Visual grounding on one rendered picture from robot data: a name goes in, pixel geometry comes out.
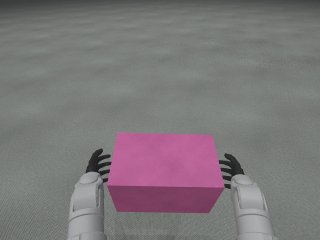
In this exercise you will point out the left robot forearm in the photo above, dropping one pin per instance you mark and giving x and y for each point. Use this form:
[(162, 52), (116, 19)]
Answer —
[(86, 210)]

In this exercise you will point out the robot right hand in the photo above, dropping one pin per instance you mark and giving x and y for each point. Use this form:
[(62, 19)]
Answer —
[(235, 168)]

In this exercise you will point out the carton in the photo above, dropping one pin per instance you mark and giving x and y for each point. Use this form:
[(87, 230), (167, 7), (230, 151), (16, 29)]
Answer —
[(165, 173)]

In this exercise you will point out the right robot forearm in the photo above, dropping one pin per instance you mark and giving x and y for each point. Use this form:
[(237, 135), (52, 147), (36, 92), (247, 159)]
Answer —
[(252, 215)]

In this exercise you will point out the robot left hand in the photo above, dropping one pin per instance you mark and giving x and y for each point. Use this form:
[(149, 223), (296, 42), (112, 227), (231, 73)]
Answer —
[(93, 165)]

